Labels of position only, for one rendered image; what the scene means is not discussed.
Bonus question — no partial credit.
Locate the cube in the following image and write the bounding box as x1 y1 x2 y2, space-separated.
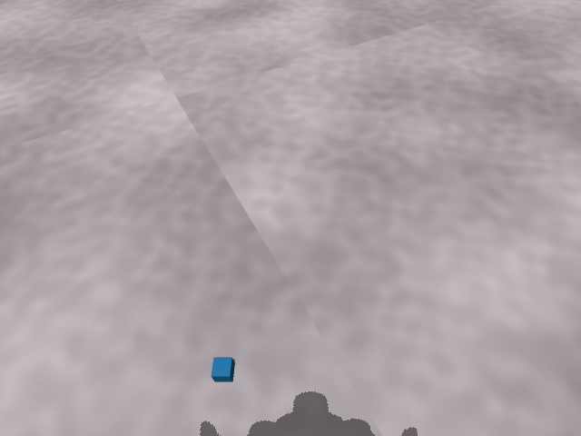
212 357 235 382

